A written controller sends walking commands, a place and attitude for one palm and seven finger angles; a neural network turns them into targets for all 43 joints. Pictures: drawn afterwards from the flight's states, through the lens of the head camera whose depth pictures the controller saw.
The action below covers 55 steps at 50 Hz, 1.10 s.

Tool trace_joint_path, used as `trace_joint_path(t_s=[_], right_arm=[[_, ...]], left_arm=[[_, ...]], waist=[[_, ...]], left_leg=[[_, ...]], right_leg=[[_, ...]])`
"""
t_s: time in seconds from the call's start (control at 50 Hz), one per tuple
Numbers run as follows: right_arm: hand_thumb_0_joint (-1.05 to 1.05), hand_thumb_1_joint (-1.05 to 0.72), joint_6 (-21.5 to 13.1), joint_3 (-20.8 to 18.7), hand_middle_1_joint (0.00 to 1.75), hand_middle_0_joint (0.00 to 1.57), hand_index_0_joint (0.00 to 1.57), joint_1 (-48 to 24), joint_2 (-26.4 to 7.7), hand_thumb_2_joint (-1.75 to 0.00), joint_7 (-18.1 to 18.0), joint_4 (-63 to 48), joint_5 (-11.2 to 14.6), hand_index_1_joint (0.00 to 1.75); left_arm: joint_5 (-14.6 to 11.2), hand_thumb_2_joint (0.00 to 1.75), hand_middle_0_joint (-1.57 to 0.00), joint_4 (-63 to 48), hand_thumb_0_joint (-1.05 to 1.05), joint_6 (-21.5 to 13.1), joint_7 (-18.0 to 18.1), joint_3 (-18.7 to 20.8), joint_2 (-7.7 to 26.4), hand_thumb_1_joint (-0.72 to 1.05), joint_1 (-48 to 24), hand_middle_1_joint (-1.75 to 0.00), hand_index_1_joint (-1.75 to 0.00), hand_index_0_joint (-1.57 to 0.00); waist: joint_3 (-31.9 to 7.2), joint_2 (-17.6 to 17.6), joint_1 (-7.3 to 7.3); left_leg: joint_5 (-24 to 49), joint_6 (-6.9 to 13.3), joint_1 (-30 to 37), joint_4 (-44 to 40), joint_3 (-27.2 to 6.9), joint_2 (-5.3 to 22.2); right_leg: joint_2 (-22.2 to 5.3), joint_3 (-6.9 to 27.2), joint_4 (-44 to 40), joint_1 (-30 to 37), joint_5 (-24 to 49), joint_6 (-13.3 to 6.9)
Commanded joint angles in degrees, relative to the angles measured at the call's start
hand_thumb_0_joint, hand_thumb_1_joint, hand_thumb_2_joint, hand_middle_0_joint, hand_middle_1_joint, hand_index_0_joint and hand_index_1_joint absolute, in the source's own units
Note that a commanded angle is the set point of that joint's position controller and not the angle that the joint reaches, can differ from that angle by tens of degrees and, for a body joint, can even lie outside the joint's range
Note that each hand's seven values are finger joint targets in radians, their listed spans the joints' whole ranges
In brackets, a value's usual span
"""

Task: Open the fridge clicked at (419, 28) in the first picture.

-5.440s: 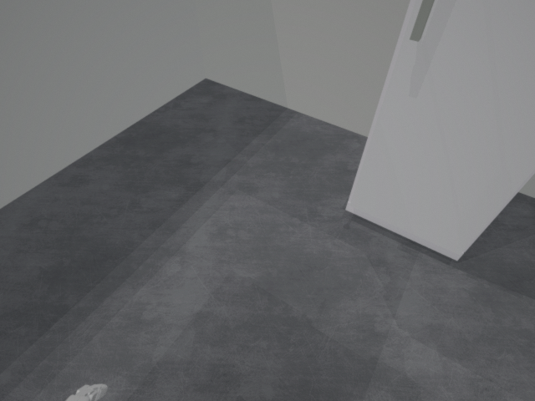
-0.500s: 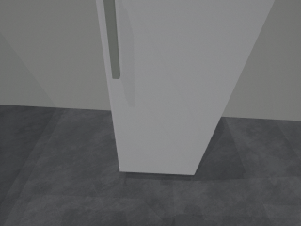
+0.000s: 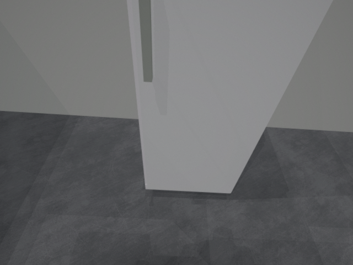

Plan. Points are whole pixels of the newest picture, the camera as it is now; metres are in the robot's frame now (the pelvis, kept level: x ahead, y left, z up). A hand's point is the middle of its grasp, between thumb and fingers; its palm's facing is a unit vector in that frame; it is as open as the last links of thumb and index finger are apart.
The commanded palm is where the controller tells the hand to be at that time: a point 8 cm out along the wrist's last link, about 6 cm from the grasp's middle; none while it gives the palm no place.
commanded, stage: come to a stop and stand still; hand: left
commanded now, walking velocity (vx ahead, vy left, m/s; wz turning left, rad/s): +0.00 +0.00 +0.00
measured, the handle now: (146, 22) +0.61 +0.13 +0.26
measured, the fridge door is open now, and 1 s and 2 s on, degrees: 0 0 0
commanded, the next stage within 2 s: look again from close up in 0.04 s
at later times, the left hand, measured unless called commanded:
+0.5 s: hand out of the picture +0.05 +0.20 -0.17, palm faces -0.02 -0.96 -0.28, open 7.4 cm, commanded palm none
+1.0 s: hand out of the picture +0.11 +0.20 -0.15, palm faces -0.04 -0.95 -0.32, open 7.4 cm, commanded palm none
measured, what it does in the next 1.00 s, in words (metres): shifts its weight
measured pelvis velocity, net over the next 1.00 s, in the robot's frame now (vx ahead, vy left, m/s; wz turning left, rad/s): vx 0.04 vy -0.03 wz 0.01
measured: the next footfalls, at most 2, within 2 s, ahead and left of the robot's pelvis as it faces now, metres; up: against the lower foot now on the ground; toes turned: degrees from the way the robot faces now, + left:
right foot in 1.88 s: +0.26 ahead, -0.16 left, +0.00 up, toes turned -4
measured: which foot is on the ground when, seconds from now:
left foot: down 0.00-1.00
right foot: down 0.00-1.00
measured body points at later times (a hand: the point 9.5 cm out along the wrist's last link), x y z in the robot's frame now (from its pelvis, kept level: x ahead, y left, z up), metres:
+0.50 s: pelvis +0.03 -0.02 +0.00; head +0.04 -0.01 +0.45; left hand +0.06 +0.25 -0.15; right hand +0.10 -0.30 -0.13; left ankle +0.06 +0.06 -0.74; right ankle +0.05 -0.16 -0.74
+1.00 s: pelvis +0.04 -0.03 +0.01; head +0.05 -0.03 +0.46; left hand +0.11 +0.25 -0.13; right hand +0.10 -0.32 -0.13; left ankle +0.06 +0.06 -0.74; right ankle +0.05 -0.16 -0.74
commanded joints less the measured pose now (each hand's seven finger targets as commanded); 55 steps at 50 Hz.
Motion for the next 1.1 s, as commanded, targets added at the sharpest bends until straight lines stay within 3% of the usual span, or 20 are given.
trace_joint_path(t_s=[0.0,0.12,0.22,0.34,0.54,0.82,1.08], right_arm=[[0.00,-0.90,-1.5,-2.4,0.30,0.20,0.20,-2.4,-12.6,-0.90,-0.4,-3.3,-0.1,0.30],[0.00,-0.90,-1.3,-2.3,0.30,0.20,0.20,-2.6,-12.5,-0.90,-0.3,-2.5,0.0,0.30],[0.00,-0.90,-1.5,-1.9,0.30,0.20,0.20,-2.5,-12.0,-0.90,-0.3,-1.9,0.1,0.30],[0.00,-0.90,-2.0,-1.3,0.30,0.20,0.20,-2.7,-11.5,-0.90,-0.5,-1.3,0.3,0.30],[0.00,-0.90,-2.1,-0.7,0.30,0.20,0.20,-3.7,-11.3,-0.90,-0.6,-0.7,0.2,0.30],[0.00,-0.90,-2.1,-0.4,0.30,0.20,0.20,-4.5,-12.0,-0.90,-0.5,-0.1,0.0,0.30],[0.00,-0.90,-2.2,-0.4,0.30,0.20,0.20,-4.4,-13.1,-0.90,-0.7,0.4,0.1,0.30]], left_arm=[[-0.3,0.90,-0.20,-2.1,0.00,-1.1,0.5,1.5,8.7,0.90,1.6,-0.30,-0.30,-0.20],[-0.3,0.90,-0.20,-1.1,0.00,-1.4,0.7,1.0,8.5,0.90,1.8,-0.30,-0.30,-0.20],[-0.5,0.90,-0.20,-0.7,0.00,-1.7,0.8,0.7,8.4,0.90,1.6,-0.30,-0.30,-0.20],[-0.7,0.90,-0.20,-0.1,0.00,-2.0,1.0,0.3,8.2,0.90,0.6,-0.30,-0.30,-0.20],[-1.0,0.90,-0.20,0.0,0.00,-2.2,1.0,0.3,8.4,0.90,-1.8,-0.30,-0.30,-0.20],[-1.1,0.90,-0.20,-0.8,0.00,-2.2,0.7,0.5,9.4,0.90,-5.0,-0.30,-0.30,-0.20],[-1.2,0.90,-0.20,-0.3,0.00,-2.2,0.6,0.6,10.2,0.90,-5.6,-0.30,-0.30,-0.20]], waist=[[-0.1,3.4,0.21],[1.0,2.0,-0.10],[-0.2,1.8,-0.38],[-2.3,1.9,-0.49],[-3.1,0.9,-0.35],[-2.1,1.6,-0.36],[-2.8,1.2,-0.42]], left_leg=[[-19.1,-1.7,-3.9,-12.6,-13.4,10.3],[-18.4,-1.8,-3.1,-12.3,-12.7,9.9],[-13.1,-1.9,-1.0,-10.7,-11.7,9.5],[-1.0,-2.2,2.4,-8.3,-9.9,9.4],[5.4,-2.4,4.2,-7.2,-8.5,9.4],[2.0,-3.0,3.8,-8.8,-8.5,9.4],[3.3,-2.9,5.0,-9.1,-8.4,9.8]], right_leg=[[-2.8,3.0,-3.3,2.8,-4.3,-2.0],[-3.4,3.2,-4.6,1.3,-5.2,-1.6],[-4.0,3.5,-5.4,1.6,-2.9,-1.7],[-4.5,3.4,-5.3,3.7,3.4,-1.7],[-4.9,3.8,-6.4,5.4,6.5,-1.7],[-4.7,4.3,-8.1,5.6,3.0,-1.8],[-4.7,4.6,-8.5,6.1,3.8,-2.0]])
